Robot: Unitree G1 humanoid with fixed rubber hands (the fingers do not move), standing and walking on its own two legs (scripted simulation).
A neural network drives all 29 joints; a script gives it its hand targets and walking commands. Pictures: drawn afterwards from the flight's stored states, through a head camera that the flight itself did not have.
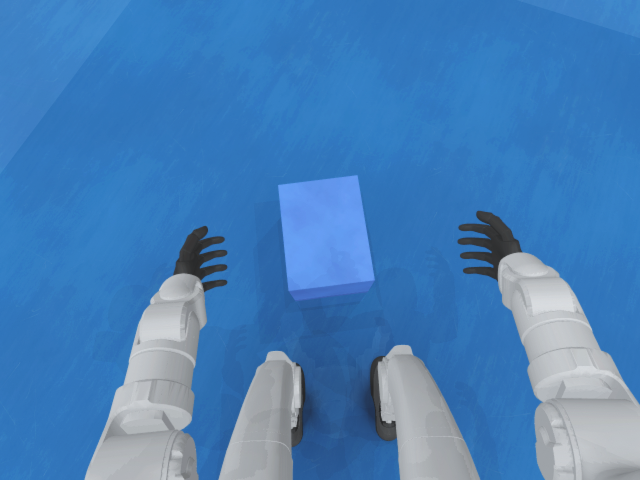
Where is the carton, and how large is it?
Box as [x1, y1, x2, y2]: [278, 175, 374, 300]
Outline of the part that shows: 357,175 278,185 288,290 295,300 365,292 368,290 374,280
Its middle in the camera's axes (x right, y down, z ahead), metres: +0.02 +0.01 +1.05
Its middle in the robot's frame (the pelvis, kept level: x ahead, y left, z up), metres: +0.53 +0.02 -0.59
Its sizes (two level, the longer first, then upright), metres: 0.278 0.208 0.191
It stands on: the floor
